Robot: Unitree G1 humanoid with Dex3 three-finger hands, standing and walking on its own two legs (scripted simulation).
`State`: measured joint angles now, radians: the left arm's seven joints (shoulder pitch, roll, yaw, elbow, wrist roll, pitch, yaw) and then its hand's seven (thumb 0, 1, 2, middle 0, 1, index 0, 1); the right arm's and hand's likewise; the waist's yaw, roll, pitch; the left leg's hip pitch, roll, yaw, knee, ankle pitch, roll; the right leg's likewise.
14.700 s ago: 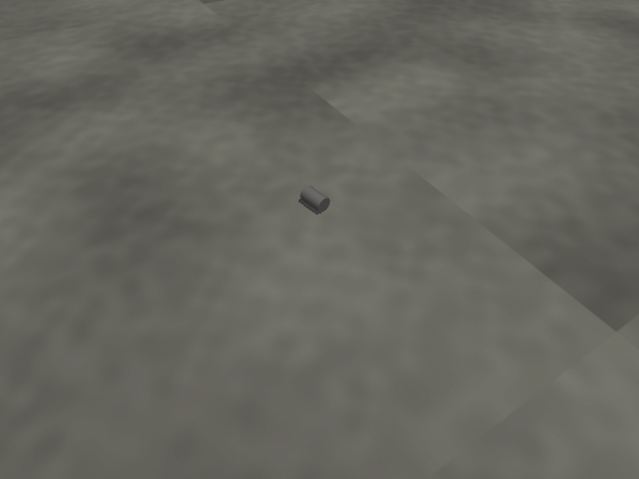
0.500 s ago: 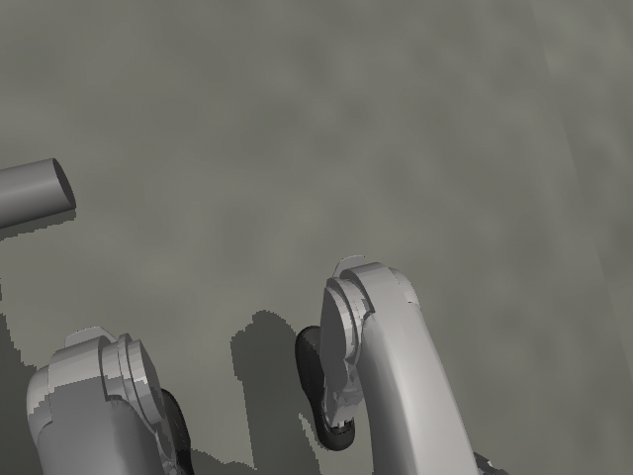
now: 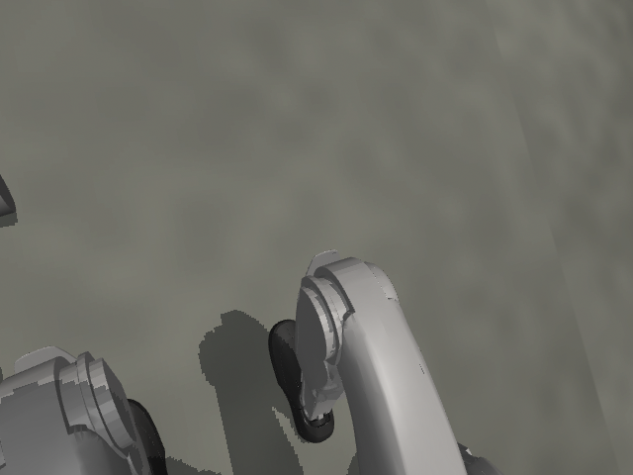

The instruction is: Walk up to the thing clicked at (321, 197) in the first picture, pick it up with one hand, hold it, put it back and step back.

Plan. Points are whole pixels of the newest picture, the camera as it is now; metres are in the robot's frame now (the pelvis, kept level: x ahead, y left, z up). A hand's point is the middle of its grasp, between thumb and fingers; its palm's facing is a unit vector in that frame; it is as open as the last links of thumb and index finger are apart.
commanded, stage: rest palm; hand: left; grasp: from above
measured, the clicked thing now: out of the picture +0.51 +0.29 -0.27
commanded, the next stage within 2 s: close in 0.96 s
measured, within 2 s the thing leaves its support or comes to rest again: neither
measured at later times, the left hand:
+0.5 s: hand out of the picture +0.50 +0.30 -0.23, palm faces -0.43 -0.16 -0.89, open 14.1 cm
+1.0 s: hand out of the picture +0.51 +0.29 -0.25, palm faces -0.42 -0.14 -0.89, open 13.8 cm
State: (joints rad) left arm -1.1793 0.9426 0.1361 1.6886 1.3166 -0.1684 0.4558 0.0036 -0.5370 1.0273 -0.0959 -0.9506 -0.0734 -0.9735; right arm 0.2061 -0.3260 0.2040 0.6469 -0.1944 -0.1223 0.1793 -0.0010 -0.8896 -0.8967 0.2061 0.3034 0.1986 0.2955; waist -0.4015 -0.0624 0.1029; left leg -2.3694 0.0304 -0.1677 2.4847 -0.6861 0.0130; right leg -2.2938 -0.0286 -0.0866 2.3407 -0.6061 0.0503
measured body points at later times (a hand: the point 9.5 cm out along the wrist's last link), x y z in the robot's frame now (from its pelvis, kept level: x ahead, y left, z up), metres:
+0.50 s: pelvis +0.01 +0.00 -0.01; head +0.29 +0.10 +0.32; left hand +0.52 +0.30 -0.18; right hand +0.02 -0.25 -0.06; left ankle +0.07 +0.12 -0.28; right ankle +0.12 -0.13 -0.28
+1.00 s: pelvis +0.00 +0.01 -0.01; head +0.30 +0.10 +0.31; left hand +0.52 +0.29 -0.20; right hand +0.01 -0.24 -0.05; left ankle +0.07 +0.13 -0.28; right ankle +0.12 -0.13 -0.28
